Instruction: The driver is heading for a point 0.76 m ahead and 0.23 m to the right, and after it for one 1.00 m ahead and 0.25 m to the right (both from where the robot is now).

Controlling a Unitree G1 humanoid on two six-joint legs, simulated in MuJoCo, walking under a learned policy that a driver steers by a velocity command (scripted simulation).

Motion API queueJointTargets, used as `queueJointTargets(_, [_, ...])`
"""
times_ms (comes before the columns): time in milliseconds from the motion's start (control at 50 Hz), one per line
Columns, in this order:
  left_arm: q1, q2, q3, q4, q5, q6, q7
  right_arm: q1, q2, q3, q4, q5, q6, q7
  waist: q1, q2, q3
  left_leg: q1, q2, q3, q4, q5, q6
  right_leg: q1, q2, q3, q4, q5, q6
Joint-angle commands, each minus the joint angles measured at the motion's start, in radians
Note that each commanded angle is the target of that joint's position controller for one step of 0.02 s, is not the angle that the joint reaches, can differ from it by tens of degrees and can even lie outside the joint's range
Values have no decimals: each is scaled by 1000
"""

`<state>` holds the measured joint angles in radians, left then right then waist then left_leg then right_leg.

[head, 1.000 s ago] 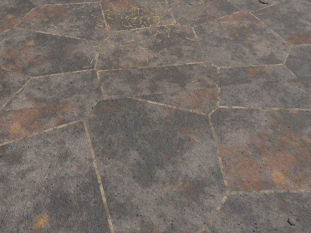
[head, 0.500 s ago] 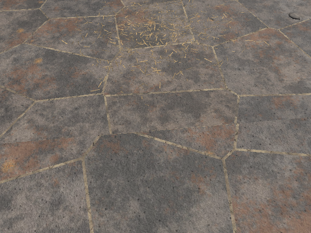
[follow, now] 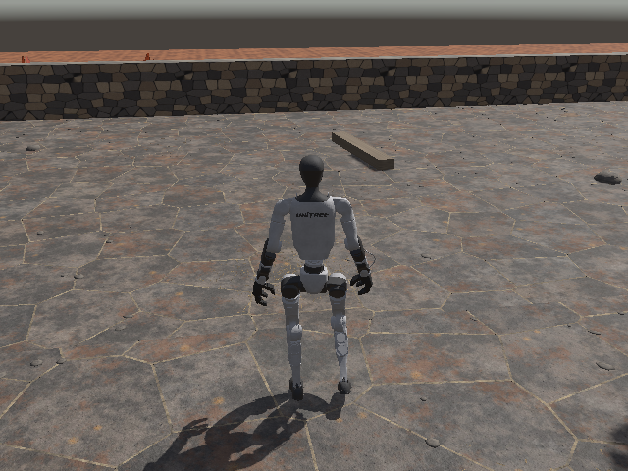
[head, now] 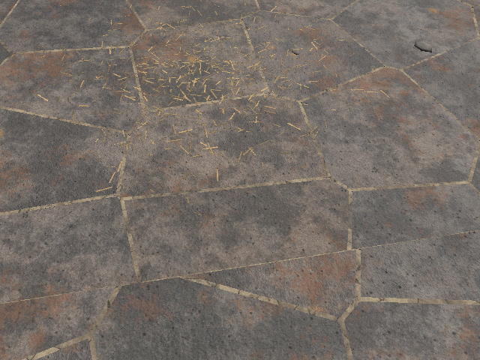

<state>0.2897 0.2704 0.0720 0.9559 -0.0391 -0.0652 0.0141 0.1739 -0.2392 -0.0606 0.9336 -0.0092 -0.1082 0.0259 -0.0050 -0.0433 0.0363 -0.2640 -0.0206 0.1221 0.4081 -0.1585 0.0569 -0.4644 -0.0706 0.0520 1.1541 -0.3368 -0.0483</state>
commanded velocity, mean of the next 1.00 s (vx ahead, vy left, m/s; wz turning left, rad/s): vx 0.50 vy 0.00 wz -0.43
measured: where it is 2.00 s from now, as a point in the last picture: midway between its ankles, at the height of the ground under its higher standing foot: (341, 241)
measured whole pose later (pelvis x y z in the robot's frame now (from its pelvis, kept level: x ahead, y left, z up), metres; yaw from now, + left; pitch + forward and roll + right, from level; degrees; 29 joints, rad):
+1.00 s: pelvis +0.55 -0.12 -0.01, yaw -27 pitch +1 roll +1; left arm 0.33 0.26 0.06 0.81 -0.02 -0.04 0.02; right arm 0.19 -0.25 -0.07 0.81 0.01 -0.11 0.04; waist 0.00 -0.02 0.00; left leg -0.34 -0.05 0.03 0.52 -0.20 0.06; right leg -0.37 0.06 0.11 1.20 -0.43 -0.07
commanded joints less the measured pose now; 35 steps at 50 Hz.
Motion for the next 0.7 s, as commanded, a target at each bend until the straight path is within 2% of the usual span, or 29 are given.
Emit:
queueJointTargets(20, [49,36,21,-47,-2,22,4,-2,-96,-21,-25,-6,-21,-7,17,132,-29,92,281,-208,-273,97,127,-126,-85,57,-13,89,2])
queueJointTargets(60, [0,40,25,-74,7,32,4,16,-122,-30,-14,-9,-22,-20,15,105,-1,99,284,-151,-292,138,133,-192,-88,68,-77,171,15])
queueJointTargets(140, [-98,27,20,-113,16,22,-16,34,-143,-36,-10,-10,-9,-41,-6,88,22,143,257,-24,-295,221,107,-218,-73,28,-293,361,25])
queueJointTargets(200, [-207,6,5,-160,22,21,-34,86,-163,-42,-1,1,5,-51,-49,68,54,203,273,33,-288,252,103,-223,-61,-41,-412,398,15])
queueJointTargets(260, [-280,7,0,-211,20,25,-52,142,-178,-50,12,15,29,-52,-69,67,78,325,310,63,-230,345,98,-266,-41,-85,-473,325,-6])
queueJointTargets(280, [-290,12,1,-226,18,27,-59,141,-186,-53,10,20,38,-52,-63,74,77,356,320,74,-198,416,92,-259,-28,-102,-487,281,-18])
queueJointTargets(320, [-258,41,15,-243,16,32,-69,110,-215,-61,-6,30,51,-56,-20,112,27,387,324,105,-90,715,70,-150,28,-157,-499,187,-51])
queueJointTargets(340, [-198,68,29,-239,14,37,-70,95,-229,-65,-13,35,58,-58,23,133,-16,389,321,115,11,864,59,-56,66,-182,-495,139,-73])
queueJointTargets(360, [-79,111,52,-216,9,40,-67,72,-240,-66,-20,39,64,-59,94,133,-82,356,302,127,176,916,39,106,107,-196,-530,144,-101])
queueJointTargets(380, [83,174,88,-175,7,44,-51,58,-233,-61,-29,40,64,-58,177,94,-164,217,257,140,419,774,-2,372,128,-154,-610,209,-141])
queueJointTargets(400, [151,274,111,-157,6,52,-29,91,-126,-32,-62,1,51,-53,138,-119,-225,-125,148,133,770,75,-53,648,-88,220,-640,201,-233])
queueJointTargets(420, [118,296,100,-195,19,32,-41,124,-73,-9,-110,9,10,-38,69,-190,-375,-400,-33,-107,1011,-461,-78,838,-276,780,-820,54,-415])
queueJointTargets(440, [117,206,73,-196,23,18,-52,4,-150,-28,-133,50,-22,-25,121,-55,-317,-511,24,-220,1028,-404,-54,816,-262,714,-884,50,-355])
queueJointTargets(460, [81,163,61,-191,21,7,-53,-26,-151,-27,-146,64,-38,-20,97,-32,-192,-538,67,-206,964,-323,-31,695,-225,554,-876,100,-315])
queueJointTargets(480, [8,132,52,-204,18,0,-51,-24,-145,-30,-129,45,-43,-28,49,48,-120,-485,113,-205,871,-244,-28,547,-171,434,-875,186,-274])
queueJointTargets(500, [-43,100,40,-220,24,-4,-47,-15,-162,-42,-120,25,-35,-33,18,40,-91,-419,140,-205,794,-193,-36,442,-133,353,-884,278,-251])
queueJointTargets(520, [-62,90,34,-234,33,-6,-41,3,-165,-46,-117,21,-20,-31,-6,24,-88,-361,152,-209,763,-159,-46,378,-113,321,-902,326,-245])
queueJointTargets(540, [-59,101,36,-236,31,-8,-35,7,-157,-48,-123,15,-8,-32,-15,22,-86,-340,151,-203,722,-142,-63,343,-103,306,-916,369,-249])
queueJointTargets(600, [2,145,46,-223,26,-12,-11,-74,-123,-40,-158,-1,15,-41,1,21,-51,-362,131,-179,556,-30,-107,283,-73,240,-934,435,-242])
queueJointTargets(640, [34,141,43,-214,26,-6,1,-141,-104,-31,-181,-1,15,-39,24,-4,-32,-368,110,-175,401,99,-116,272,-45,204,-929,416,-212])
queueJointTargets(700, [68,128,37,-198,27,-1,8,-232,-78,-16,-213,-2,0,-18,67,-35,-18,-280,68,-150,193,309,-95,236,-9,159,-927,350,-163])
